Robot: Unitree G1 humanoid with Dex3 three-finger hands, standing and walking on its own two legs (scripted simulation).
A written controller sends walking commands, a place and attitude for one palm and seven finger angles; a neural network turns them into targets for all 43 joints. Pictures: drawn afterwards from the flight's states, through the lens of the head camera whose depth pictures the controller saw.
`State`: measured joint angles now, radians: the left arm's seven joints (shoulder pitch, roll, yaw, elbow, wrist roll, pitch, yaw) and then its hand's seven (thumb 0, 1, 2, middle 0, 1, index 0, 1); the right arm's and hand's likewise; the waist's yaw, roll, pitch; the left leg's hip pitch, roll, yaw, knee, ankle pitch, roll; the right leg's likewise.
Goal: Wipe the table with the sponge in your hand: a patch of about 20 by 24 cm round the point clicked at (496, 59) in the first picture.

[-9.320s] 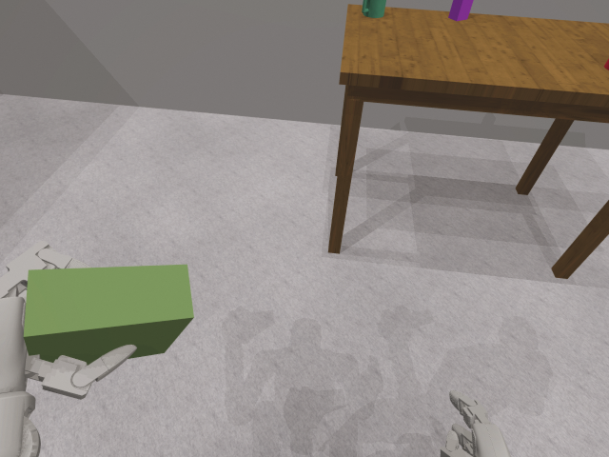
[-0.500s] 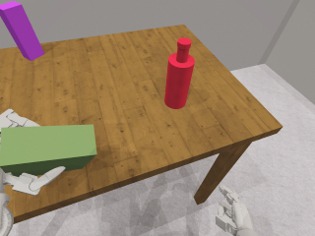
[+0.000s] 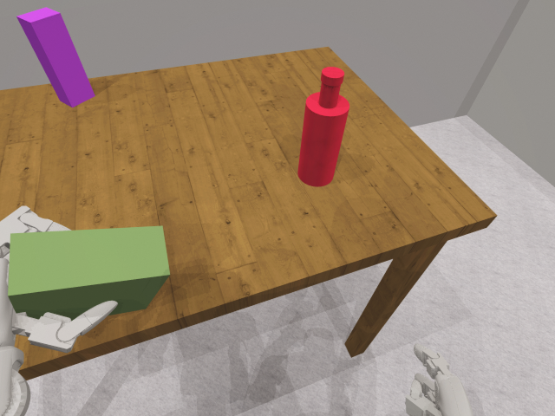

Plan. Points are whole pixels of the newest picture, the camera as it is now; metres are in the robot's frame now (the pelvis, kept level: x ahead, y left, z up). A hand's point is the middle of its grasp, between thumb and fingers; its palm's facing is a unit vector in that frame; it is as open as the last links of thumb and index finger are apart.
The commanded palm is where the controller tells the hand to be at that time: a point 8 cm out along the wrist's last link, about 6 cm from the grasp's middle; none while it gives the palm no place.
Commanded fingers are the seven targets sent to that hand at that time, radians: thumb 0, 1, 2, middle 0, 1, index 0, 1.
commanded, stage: come to a stop and stand still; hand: left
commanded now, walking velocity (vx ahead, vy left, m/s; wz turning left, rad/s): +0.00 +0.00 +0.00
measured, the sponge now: (114, 276) +0.23 +0.21 +0.13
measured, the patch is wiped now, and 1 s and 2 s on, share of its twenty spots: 0.00 0.00 0.00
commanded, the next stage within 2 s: look again from close up in 0.14 s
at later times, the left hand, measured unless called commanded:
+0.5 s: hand (52, 260) +0.24 +0.28 +0.15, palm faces +0.33 -0.87 -0.37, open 9.9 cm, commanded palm +0.18 +0.31 +0.17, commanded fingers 0.00 0.10 1.30 -1.20 -1.60 -1.20 -1.60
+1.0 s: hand (20, 226) +0.26 +0.30 +0.18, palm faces +0.45 -0.79 -0.41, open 9.9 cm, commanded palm +0.18 +0.31 +0.17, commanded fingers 0.00 0.10 1.30 -1.20 -1.60 -1.20 -1.60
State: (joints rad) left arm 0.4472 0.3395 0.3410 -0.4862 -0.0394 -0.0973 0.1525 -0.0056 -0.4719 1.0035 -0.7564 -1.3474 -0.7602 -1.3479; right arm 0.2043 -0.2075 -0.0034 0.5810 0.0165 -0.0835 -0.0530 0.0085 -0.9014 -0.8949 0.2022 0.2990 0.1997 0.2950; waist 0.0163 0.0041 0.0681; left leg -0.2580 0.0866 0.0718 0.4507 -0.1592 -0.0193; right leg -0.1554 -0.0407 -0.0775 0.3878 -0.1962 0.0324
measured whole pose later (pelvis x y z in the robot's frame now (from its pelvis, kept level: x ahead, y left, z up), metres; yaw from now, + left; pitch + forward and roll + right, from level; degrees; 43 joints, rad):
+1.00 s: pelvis +0.01 +0.03 -0.01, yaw -1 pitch -2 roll -1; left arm 0.26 0.42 0.47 -0.41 -0.03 -0.21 0.10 -0.01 -0.47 1.01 -0.75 -1.35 -0.76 -1.35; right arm 0.16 -0.17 0.00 0.54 0.01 -0.17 0.04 0.01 -0.90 -0.89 0.20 0.30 0.20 0.30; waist 0.04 -0.02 0.12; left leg -0.29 0.04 0.12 0.55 -0.24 0.03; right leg -0.22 -0.08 -0.03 0.51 -0.26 0.02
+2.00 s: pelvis +0.02 +0.04 +0.00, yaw +0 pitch -2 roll -2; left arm 0.42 0.35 0.37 -0.51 -0.03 -0.17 0.11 -0.01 -0.47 1.01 -0.75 -1.35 -0.76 -1.35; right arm 0.16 -0.17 0.01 0.56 0.02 -0.11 -0.02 0.01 -0.90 -0.89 0.20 0.30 0.20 0.30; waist 0.04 -0.03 0.12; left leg -0.25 0.03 0.09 0.50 -0.22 0.04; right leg -0.14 -0.08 -0.06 0.39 -0.21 0.07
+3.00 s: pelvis +0.02 -0.04 -0.01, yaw +3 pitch -4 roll +0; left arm 0.25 0.64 0.34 -0.37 0.15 0.08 -0.10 -0.01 -0.47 1.01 -0.75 -1.35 -0.76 -1.35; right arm 0.16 -0.25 0.02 0.62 0.03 -0.09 -0.11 0.01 -0.90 -0.89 0.20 0.30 0.20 0.30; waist 0.09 0.09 0.01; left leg -0.25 0.10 0.00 0.53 -0.21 -0.05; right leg -0.18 -0.01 -0.12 0.56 -0.32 -0.03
